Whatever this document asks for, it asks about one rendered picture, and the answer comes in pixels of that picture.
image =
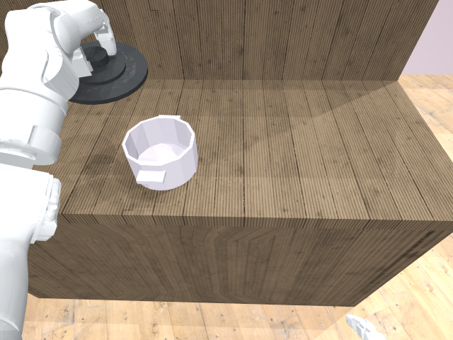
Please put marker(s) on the robot left upper arm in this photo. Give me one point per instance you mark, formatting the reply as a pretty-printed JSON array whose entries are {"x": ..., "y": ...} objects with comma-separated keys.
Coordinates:
[{"x": 29, "y": 204}]

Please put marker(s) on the knob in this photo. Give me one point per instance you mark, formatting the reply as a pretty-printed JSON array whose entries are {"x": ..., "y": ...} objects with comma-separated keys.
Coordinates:
[{"x": 97, "y": 56}]

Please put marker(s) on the lid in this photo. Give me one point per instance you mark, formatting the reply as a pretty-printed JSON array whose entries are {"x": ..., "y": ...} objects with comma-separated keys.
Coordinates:
[{"x": 125, "y": 73}]

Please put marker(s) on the right robot hand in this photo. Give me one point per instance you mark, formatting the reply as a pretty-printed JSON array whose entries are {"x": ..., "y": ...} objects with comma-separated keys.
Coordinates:
[{"x": 365, "y": 329}]

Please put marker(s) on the left robot hand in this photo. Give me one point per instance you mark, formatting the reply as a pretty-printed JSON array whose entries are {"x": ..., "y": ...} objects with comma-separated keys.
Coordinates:
[{"x": 90, "y": 19}]

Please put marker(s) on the pot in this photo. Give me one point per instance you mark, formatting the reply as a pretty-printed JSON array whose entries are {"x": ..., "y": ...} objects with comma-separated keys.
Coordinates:
[{"x": 162, "y": 152}]

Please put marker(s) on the left robot forearm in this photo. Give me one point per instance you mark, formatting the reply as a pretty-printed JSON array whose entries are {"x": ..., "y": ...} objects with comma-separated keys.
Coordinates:
[{"x": 36, "y": 83}]

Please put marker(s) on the table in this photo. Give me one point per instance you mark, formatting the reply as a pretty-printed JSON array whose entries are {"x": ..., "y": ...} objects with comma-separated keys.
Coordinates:
[{"x": 317, "y": 179}]

